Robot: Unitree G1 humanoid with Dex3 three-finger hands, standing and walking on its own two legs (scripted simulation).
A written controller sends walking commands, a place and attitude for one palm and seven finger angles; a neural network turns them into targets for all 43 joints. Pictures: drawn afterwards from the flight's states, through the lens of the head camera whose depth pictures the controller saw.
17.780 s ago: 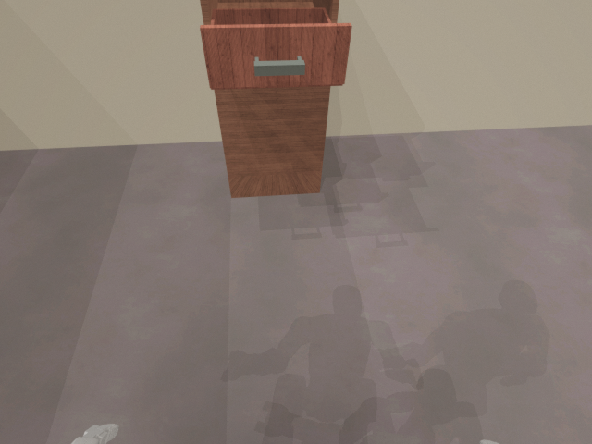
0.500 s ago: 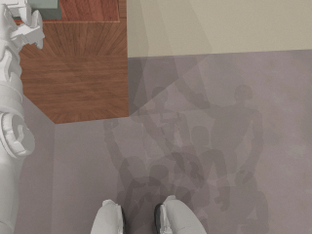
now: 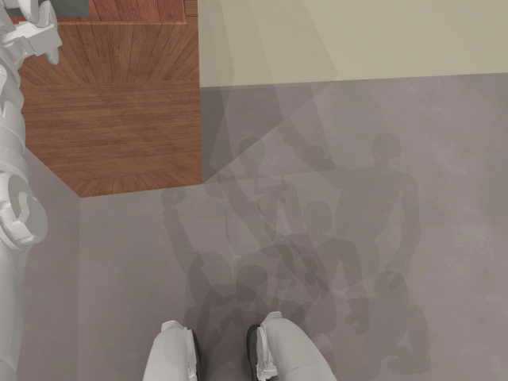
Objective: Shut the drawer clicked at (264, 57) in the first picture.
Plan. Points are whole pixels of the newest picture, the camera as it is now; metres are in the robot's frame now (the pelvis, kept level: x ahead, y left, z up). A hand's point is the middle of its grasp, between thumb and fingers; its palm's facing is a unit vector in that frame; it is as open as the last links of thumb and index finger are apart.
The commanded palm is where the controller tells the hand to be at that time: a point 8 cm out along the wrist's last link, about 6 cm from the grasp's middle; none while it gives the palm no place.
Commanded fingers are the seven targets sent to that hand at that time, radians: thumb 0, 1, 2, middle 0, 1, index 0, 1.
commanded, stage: pull the fist back off the drawer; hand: left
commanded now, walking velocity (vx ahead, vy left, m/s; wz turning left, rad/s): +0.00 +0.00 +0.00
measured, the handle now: out of the picture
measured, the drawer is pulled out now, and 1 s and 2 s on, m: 0.00 0.00 0.00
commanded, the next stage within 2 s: draw the hand back to the body in 0.54 s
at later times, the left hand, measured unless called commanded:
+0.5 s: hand (56, 36) +0.58 +0.19 +0.11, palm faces +0.06 -1.00 +0.00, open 3.1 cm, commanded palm +0.55 +0.22 +0.11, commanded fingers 0.00 0.90 0.90 -1.40 -1.60 -1.40 -1.60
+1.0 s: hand (8, 82) +0.47 +0.21 +0.14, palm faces +0.09 -1.00 -0.02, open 3.2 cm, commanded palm +0.43 +0.25 +0.16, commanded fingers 0.00 0.90 0.90 -1.40 -1.60 -1.40 -1.60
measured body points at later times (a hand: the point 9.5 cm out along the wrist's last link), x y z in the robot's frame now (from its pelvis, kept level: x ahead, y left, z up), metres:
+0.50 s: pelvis +0.02 +0.00 +0.01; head +0.17 +0.02 +0.44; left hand +0.57 +0.24 +0.11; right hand -0.02 -0.25 -0.09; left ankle +0.05 +0.10 -0.66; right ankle +0.02 -0.12 -0.66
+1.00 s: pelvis +0.08 -0.01 +0.05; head +0.14 -0.01 +0.50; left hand +0.46 +0.26 +0.14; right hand +0.16 -0.26 -0.06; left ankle +0.05 +0.10 -0.66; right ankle +0.02 -0.12 -0.66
